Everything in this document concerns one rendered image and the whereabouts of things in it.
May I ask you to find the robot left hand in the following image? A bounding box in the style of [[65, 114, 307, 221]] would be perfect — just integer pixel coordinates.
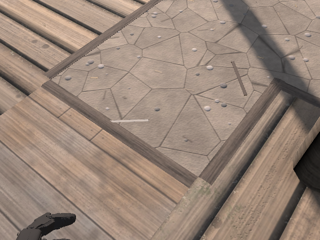
[[16, 212, 76, 240]]

